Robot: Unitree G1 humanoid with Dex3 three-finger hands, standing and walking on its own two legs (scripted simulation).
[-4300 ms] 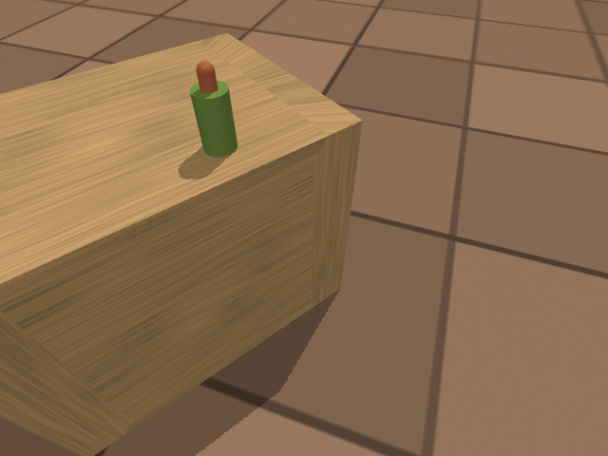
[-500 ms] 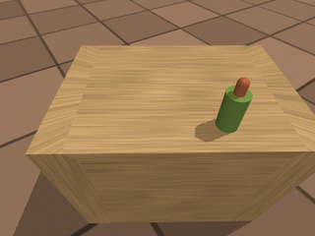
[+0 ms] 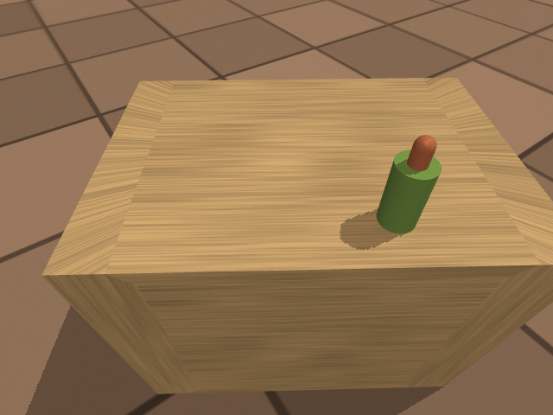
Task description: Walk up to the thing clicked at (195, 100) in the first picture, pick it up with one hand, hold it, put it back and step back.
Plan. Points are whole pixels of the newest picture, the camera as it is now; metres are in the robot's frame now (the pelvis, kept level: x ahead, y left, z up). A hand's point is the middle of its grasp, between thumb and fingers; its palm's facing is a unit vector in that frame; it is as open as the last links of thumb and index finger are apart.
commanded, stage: stand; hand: right
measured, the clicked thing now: (410, 182) +0.48 -0.23 +0.07
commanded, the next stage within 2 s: none
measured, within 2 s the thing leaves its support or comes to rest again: neither
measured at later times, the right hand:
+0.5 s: hand out of the picture +0.06 -0.26 -0.15, palm faces -0.01 +0.94 -0.34, open 7.4 cm
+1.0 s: hand out of the picture +0.07 -0.26 -0.15, palm faces -0.01 +0.94 -0.34, open 7.4 cm
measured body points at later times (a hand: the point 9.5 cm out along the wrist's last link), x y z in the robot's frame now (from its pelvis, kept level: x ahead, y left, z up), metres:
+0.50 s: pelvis -0.02 +0.00 +0.00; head +0.00 +0.00 +0.45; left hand +0.06 +0.30 -0.13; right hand +0.06 -0.31 -0.13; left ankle +0.01 +0.14 -0.75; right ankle -0.03 -0.14 -0.75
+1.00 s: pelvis -0.01 +0.00 +0.00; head +0.01 +0.00 +0.45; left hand +0.07 +0.30 -0.13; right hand +0.07 -0.31 -0.13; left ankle +0.01 +0.14 -0.75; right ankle -0.03 -0.14 -0.75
